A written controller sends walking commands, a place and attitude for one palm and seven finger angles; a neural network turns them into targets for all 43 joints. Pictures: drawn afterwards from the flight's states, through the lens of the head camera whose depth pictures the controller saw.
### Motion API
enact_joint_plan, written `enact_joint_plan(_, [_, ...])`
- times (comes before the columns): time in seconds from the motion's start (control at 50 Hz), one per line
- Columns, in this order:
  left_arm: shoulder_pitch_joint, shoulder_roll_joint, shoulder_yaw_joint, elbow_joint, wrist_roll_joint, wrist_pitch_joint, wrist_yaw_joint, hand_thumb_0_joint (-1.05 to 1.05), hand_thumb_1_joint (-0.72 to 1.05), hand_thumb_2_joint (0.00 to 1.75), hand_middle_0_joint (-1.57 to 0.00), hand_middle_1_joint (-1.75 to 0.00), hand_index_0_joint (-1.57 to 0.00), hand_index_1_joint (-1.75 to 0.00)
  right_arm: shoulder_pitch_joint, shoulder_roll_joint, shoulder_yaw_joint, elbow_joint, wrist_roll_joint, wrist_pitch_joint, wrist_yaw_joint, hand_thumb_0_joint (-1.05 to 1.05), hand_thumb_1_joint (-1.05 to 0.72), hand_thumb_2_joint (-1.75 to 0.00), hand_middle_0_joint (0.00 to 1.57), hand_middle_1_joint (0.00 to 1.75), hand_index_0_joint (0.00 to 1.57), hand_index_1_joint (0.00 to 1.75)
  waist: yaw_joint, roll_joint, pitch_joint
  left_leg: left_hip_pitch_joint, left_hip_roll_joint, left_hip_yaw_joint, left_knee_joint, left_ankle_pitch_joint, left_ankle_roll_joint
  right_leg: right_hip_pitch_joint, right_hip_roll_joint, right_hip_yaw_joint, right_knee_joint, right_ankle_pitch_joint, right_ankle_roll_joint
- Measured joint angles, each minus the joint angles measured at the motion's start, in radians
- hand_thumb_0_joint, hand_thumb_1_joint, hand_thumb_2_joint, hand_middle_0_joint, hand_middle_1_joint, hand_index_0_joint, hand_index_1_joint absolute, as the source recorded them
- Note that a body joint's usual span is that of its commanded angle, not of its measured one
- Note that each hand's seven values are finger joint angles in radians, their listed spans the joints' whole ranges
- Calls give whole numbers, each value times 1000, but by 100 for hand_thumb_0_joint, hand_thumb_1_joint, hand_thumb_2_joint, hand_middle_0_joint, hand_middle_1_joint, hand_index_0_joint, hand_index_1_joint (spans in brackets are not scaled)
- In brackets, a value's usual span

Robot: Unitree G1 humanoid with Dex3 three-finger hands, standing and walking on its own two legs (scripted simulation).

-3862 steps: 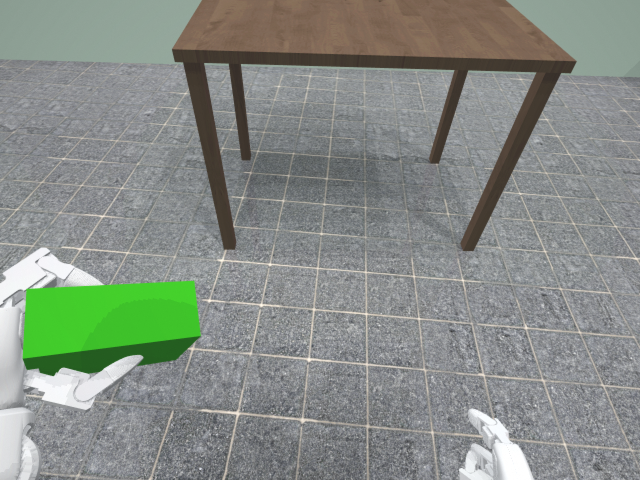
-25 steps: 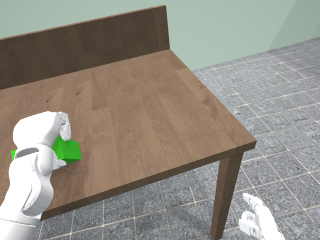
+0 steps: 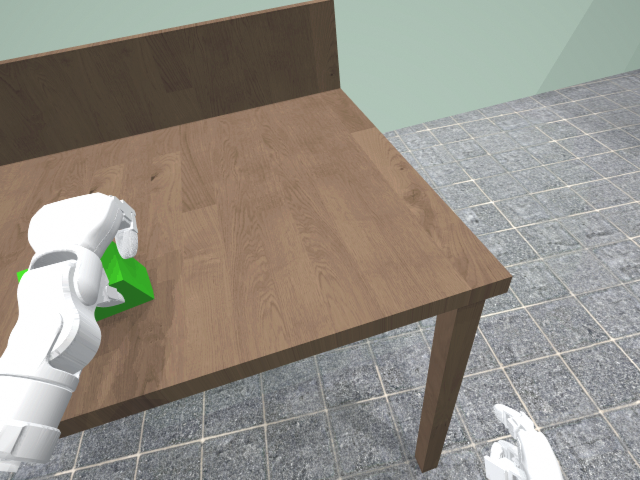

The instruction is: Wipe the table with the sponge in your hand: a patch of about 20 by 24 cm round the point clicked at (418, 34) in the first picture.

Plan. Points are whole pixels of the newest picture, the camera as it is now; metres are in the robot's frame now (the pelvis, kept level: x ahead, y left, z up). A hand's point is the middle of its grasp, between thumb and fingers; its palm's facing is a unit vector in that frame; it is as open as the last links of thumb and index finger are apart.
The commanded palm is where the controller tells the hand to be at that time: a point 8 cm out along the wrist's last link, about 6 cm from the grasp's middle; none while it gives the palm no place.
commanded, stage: wipe forward along the first lane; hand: left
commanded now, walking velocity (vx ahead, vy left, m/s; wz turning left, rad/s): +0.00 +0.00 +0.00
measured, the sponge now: (102, 291) +0.31 +0.34 +0.10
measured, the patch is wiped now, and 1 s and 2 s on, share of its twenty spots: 0.70 0.75 0.80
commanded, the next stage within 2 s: slide across to the middle lane in 1.04 s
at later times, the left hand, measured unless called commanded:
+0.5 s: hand (106, 224) +0.37 +0.33 +0.17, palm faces -0.08 +0.05 -1.00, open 8.1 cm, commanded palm +0.35 +0.32 +0.20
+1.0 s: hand (100, 205) +0.41 +0.36 +0.17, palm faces -0.11 +0.04 -0.99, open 7.9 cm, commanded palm +0.39 +0.35 +0.20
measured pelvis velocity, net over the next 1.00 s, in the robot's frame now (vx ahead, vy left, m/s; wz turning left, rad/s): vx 0.01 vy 0.03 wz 0.01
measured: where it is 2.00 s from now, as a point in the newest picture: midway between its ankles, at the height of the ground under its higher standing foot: outside the picture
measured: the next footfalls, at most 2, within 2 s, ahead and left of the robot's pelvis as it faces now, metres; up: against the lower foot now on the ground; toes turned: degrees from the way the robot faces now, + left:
none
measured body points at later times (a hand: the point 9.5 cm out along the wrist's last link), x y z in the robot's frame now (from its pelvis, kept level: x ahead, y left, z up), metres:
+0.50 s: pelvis +0.01 +0.00 +0.00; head +0.01 -0.04 +0.45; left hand +0.37 +0.32 +0.23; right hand +0.17 -0.25 -0.12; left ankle +0.02 +0.13 -0.73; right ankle +0.02 -0.07 -0.73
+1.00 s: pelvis +0.01 +0.03 +0.01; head +0.03 +0.00 +0.45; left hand +0.41 +0.36 +0.23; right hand +0.14 -0.23 -0.12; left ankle +0.02 +0.13 -0.73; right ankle +0.02 -0.07 -0.73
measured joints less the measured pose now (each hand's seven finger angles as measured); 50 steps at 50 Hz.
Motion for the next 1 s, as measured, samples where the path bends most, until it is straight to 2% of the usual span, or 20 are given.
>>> enact_joint_plan(0.22, [-122,15,-6,169,14,-49,6,2,-57,107,-92,-171,-113,-158,21,-3,-10,24,5,1,-5,1,-90,-90,20,30,20,30,-11,-1,3,-20,-2,-10,-9,8,4,-14,-2,-9,-15,9,0])
enact_joint_plan(0.44, [-269,44,-18,365,37,-108,-25,2,-57,107,-94,-168,-114,-157,43,-13,-21,28,11,6,-10,1,-90,-90,20,30,20,30,-31,-11,3,-44,-4,-15,-13,11,7,-32,-3,-14,-28,14,2])
enact_joint_plan(0.62, [-317,70,16,450,36,-179,-29,2,-57,107,-94,-165,-114,-156,68,-17,-30,31,10,27,-8,1,-90,-90,20,30,20,30,-42,-19,-2,-56,-4,-7,-14,6,11,-43,-3,-5,-38,16,10])
enact_joint_plan(1.0, [-451,79,6,616,79,-241,-8,1,-58,110,-85,-152,-118,-160,100,-6,-36,36,12,52,-3,0,-90,-90,20,30,20,30,-56,-35,-10,-80,-24,3,-44,20,35,-58,-22,7,-86,40,38])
